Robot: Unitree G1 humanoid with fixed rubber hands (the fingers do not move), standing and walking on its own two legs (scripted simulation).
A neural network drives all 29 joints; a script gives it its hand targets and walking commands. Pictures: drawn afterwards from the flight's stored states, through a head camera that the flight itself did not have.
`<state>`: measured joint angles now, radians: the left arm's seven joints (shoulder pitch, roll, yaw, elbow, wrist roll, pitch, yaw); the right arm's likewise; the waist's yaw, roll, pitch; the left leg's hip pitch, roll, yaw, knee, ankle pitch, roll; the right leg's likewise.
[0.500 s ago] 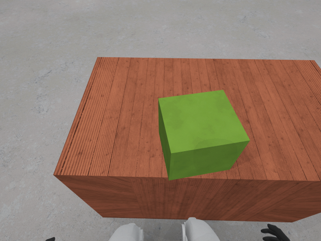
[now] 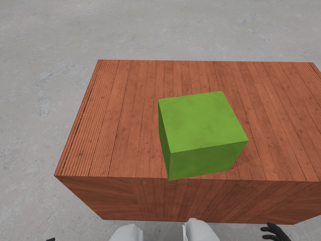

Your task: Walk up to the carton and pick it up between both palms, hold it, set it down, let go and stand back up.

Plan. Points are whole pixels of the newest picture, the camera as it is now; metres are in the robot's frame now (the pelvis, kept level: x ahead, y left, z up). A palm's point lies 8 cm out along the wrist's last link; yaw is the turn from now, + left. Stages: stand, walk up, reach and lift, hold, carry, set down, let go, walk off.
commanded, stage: walk up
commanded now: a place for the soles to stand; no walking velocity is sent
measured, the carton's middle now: (195, 136) +0.39 -0.09 -0.01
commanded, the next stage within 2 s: reach and lift in 0.22 s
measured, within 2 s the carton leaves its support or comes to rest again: neither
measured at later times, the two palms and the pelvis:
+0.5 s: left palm (50, 237) +0.14 +0.28 -0.09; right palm out of the picture +0.13 -0.29 -0.10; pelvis +0.00 +0.00 +0.00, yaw +0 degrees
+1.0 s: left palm (62, 223) +0.17 +0.24 -0.03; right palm out of the picture +0.12 -0.29 -0.04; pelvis -0.02 -0.01 +0.04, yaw -1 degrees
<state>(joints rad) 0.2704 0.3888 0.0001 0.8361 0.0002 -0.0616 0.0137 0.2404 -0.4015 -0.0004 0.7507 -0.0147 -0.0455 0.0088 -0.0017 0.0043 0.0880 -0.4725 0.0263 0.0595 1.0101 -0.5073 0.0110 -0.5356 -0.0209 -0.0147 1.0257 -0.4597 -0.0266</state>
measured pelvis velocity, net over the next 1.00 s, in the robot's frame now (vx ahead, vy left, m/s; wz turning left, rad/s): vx -0.02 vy -0.01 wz -0.02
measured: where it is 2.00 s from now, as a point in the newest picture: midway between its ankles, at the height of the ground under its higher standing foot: outside the picture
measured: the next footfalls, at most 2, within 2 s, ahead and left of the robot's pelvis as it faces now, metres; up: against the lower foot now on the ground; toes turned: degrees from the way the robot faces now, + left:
none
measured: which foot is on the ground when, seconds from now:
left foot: down 0.00-1.00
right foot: down 0.00-1.00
